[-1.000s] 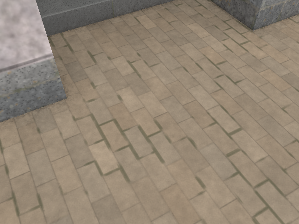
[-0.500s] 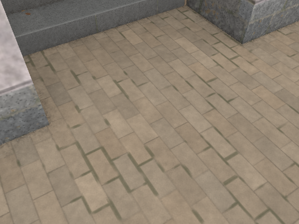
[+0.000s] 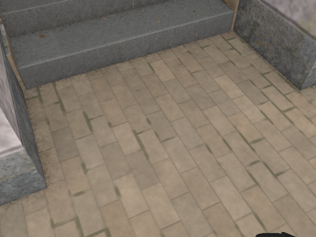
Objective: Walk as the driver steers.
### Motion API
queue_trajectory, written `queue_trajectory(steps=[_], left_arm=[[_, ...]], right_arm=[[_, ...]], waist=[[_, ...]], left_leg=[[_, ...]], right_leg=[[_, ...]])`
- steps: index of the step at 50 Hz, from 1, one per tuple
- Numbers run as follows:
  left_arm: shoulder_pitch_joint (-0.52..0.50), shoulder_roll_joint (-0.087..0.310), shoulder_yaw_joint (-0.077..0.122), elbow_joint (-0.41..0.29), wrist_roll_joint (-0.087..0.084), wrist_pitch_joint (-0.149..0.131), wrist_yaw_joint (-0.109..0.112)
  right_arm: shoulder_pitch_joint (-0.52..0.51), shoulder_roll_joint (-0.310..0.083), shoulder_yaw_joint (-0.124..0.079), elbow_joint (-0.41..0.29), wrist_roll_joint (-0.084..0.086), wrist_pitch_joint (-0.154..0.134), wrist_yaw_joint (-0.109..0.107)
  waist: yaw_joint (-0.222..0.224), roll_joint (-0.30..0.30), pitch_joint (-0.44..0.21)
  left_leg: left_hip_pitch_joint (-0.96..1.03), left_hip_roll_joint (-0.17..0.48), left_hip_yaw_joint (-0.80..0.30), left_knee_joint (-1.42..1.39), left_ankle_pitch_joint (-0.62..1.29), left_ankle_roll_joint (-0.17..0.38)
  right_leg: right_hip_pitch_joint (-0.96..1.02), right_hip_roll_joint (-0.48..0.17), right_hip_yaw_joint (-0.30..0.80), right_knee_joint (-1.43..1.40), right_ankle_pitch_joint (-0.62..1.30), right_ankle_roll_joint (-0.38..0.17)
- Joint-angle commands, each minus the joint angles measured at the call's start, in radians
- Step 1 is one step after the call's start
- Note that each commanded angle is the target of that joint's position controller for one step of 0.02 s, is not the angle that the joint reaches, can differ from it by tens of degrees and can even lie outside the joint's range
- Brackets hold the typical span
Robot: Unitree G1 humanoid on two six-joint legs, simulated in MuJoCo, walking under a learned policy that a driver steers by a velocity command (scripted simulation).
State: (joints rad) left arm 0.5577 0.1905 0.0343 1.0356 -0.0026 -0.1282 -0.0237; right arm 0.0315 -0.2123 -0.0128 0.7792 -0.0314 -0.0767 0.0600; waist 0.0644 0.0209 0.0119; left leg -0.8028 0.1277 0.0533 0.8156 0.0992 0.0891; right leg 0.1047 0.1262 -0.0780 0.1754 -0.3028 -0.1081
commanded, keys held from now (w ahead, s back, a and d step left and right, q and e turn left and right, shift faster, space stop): w+shift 0.68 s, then w+q+shift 0.32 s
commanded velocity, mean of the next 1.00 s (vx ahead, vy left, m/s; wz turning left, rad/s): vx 1.00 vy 0.00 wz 0.15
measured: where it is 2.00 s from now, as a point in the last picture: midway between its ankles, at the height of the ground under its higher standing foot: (131, 30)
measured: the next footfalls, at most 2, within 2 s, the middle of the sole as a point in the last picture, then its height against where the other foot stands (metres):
left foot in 0.16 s outside the picture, level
right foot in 0.60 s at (197, 170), level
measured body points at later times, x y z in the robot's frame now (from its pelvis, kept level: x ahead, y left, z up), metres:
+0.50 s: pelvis +0.49 +0.01 +0.00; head +0.52 +0.00 +0.45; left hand +0.73 +0.21 -0.08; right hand +0.37 -0.23 -0.14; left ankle +0.32 +0.08 -0.73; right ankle +0.72 -0.14 -0.68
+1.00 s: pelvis +0.98 -0.03 -0.02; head +1.01 -0.02 +0.43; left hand +0.87 +0.21 -0.15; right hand +1.23 -0.21 -0.11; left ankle +1.20 +0.09 -0.69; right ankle +0.78 -0.10 -0.73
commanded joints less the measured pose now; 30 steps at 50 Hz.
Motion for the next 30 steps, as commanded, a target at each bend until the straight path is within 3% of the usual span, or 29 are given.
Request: queue_trajectory(steps=[1,2,4,5,6,7,8,9,10,11,12,14,15,17,20,21,22,24,25,26,27,28,29,30], left_arm=[[-0.007,0.132,0.011,-0.054,-0.009,-0.029,0.012],[-0.023,0.162,0.014,-0.059,-0.001,-0.028,0.016],[0.016,0.192,0.015,-0.046,0.013,-0.013,0.029],[0.015,0.213,0.019,-0.039,0.028,0.002,0.041],[-0.004,0.237,0.026,-0.037,0.043,0.018,0.052],[-0.059,0.251,0.032,-0.047,0.048,0.030,0.056],[-0.090,0.193,0.022,-0.074,0.049,0.027,0.049],[0.040,0.027,-0.010,-0.114,-0.019,0.006,0.019],[-0.064,0.142,0.006,-0.134,-0.019,-0.004,0.029],[-0.199,0.152,0.009,-0.172,-0.014,-0.008,0.030],[-0.231,0.130,0.002,-0.183,-0.004,-0.008,0.025],[-0.232,0.079,-0.009,-0.196,0.036,0.025,0.001],[-0.231,0.057,-0.015,-0.202,0.045,0.040,-0.011],[-0.323,0.058,-0.021,-0.247,0.054,0.053,-0.025],[-0.514,0.079,-0.032,-0.327,0.048,0.045,-0.034],[-0.555,0.068,-0.040,-0.338,0.040,0.040,-0.041],[-0.591,0.058,-0.047,-0.351,0.032,0.037,-0.046],[-0.641,0.087,-0.043,-0.359,0.023,0.038,-0.042],[-0.648,0.099,-0.040,-0.367,0.023,0.037,-0.037],[-0.641,0.124,-0.032,-0.363,0.030,0.037,-0.030],[-0.613,0.138,-0.026,-0.360,0.037,0.037,-0.023],[-0.514,0.168,-0.012,-0.336,0.037,0.036,-0.013],[-0.326,0.206,0.008,-0.280,0.035,0.038,0.002],[-0.118,0.247,0.029,-0.214,0.041,0.042,0.019]], right_arm=[[-0.135,-0.026,0.011,-0.077,0.015,-0.012,0.005],[-0.128,-0.045,0.007,-0.080,0.018,-0.010,0.000],[-0.102,-0.090,-0.008,-0.072,0.009,-0.011,-0.013],[-0.019,-0.113,-0.017,-0.055,0.009,-0.011,-0.024],[0.148,-0.150,-0.035,-0.008,0.011,-0.010,-0.038],[0.353,-0.179,-0.054,0.057,0.007,-0.008,-0.053],[0.524,-0.252,-0.081,0.088,-0.015,-0.001,-0.072],[0.480,-0.297,-0.097,0.085,-0.031,-0.001,-0.061],[0.419,-0.237,-0.099,0.084,-0.011,0.000,-0.042],[0.352,-0.179,-0.085,0.093,-0.006,-0.012,-0.039],[0.328,-0.112,-0.071,0.112,-0.012,-0.020,-0.036],[0.319,-0.058,-0.048,0.144,-0.011,-0.036,-0.047],[0.331,-0.058,-0.045,0.158,0.000,-0.045,-0.049],[0.355,-0.090,-0.048,0.173,0.020,-0.061,-0.046],[0.379,-0.103,-0.046,0.169,0.028,-0.075,-0.033],[0.396,-0.107,-0.046,0.170,0.036,-0.080,-0.032],[0.420,-0.134,-0.050,0.175,0.043,-0.086,-0.034],[0.469,-0.158,-0.050,0.195,0.047,-0.087,-0.038],[0.474,-0.179,-0.051,0.197,0.040,-0.083,-0.041],[0.491,-0.188,-0.050,0.203,0.034,-0.077,-0.044],[0.501,-0.211,-0.052,0.208,0.024,-0.068,-0.053],[0.496,-0.235,-0.056,0.213,0.008,-0.053,-0.064],[0.474,-0.257,-0.062,0.214,-0.005,-0.036,-0.078],[0.430,-0.259,-0.065,0.203,-0.009,-0.024,-0.084]], waist=[[-0.022,-0.030,0.162],[-0.039,-0.060,0.135],[-0.054,-0.092,0.057],[-0.103,-0.127,0.003],[-0.184,-0.152,-0.090],[-0.285,-0.151,-0.173],[-0.334,-0.085,-0.275],[-0.165,0.280,-0.399],[-0.197,0.097,-0.334],[-0.179,0.021,-0.165],[-0.135,-0.073,-0.063],[-0.049,-0.065,0.009],[-0.029,-0.036,0.033],[-0.022,-0.014,0.099],[-0.049,-0.018,0.162],[-0.063,-0.027,0.160],[-0.076,-0.008,0.157],[-0.098,-0.012,0.161],[-0.098,0.021,0.147],[-0.091,0.022,0.111],[-0.069,0.064,0.063],[-0.013,0.101,-0.009],[0.077,0.123,-0.108],[0.179,0.113,-0.193]], left_leg=[[0.240,-0.070,0.086,-0.203,0.136,0.023],[0.269,-0.093,0.079,-0.248,0.125,0.035],[0.308,-0.182,0.133,-0.268,-0.016,0.054],[0.390,-0.211,0.121,-0.271,-0.097,0.067],[0.550,-0.224,0.091,-0.277,-0.163,0.086],[0.756,-0.196,0.068,-0.329,-0.186,0.108],[1.004,-0.012,-0.123,-0.256,-0.458,0.146],[1.305,0.279,-0.763,-0.403,-0.664,0.296],[1.252,0.237,-0.824,-0.524,-0.715,0.291],[1.096,0.206,-0.650,-0.554,-0.610,0.254],[0.922,0.174,-0.541,-0.592,-0.494,0.222],[0.701,0.087,-0.389,-0.639,-0.448,0.158],[0.651,0.069,-0.347,-0.669,-0.443,0.147],[0.590,0.044,-0.270,-0.735,-0.383,0.144],[0.520,-0.034,-0.121,-0.784,-0.132,0.122],[0.497,-0.055,-0.083,-0.799,-0.041,0.106],[0.488,-0.032,-0.084,-0.842,0.019,0.104],[0.652,-0.010,-0.052,-0.865,0.198,0.088],[0.734,0.008,-0.046,-0.831,0.309,0.079],[0.844,0.013,-0.024,-0.768,0.530,0.070],[0.917,0.035,-0.020,-0.669,0.722,0.059],[0.956,0.052,-0.017,-0.517,0.843,0.049],[0.933,0.062,-0.012,-0.294,0.878,0.040],[0.812,0.032,0.002,-0.009,0.722,0.034]], right_leg=[[-0.219,-0.248,0.079,-0.195,0.675,-0.037],[-0.132,-0.262,0.066,-0.169,0.800,-0.035],[0.051,-0.285,0.044,-0.009,1.234,-0.007],[0.090,-0.302,0.044,0.137,1.361,-0.002],[0.086,-0.321,0.048,0.341,1.394,-0.002],[0.005,-0.305,0.026,0.610,1.284,-0.010],[-0.233,-0.237,0.022,0.975,0.894,-0.031],[-0.696,-0.033,0.101,1.392,-0.116,0.022],[-0.847,-0.088,0.177,1.408,-0.060,-0.021],[-0.889,-0.146,0.173,1.335,0.023,-0.030],[-0.846,-0.179,0.169,1.256,0.045,-0.032],[-0.752,-0.221,0.179,1.161,0.046,-0.011],[-0.750,-0.239,0.171,1.122,0.043,0.003],[-0.822,-0.273,0.127,1.038,0.092,0.031],[-0.787,-0.276,0.048,0.731,0.316,0.045],[-0.701,-0.253,0.009,0.613,0.404,0.040],[-0.617,-0.235,-0.013,0.537,0.479,0.029],[-0.617,-0.199,-0.043,0.441,0.535,0.006],[-0.606,-0.186,-0.042,0.395,0.524,-0.006],[-0.604,-0.143,-0.073,0.384,0.467,-0.019],[-0.565,-0.105,-0.079,0.377,0.381,-0.032],[-0.467,-0.074,-0.064,0.377,0.299,-0.046],[-0.282,-0.052,-0.045,0.382,0.222,-0.062],[-0.064,-0.098,-0.005,0.370,0.174,-0.080]])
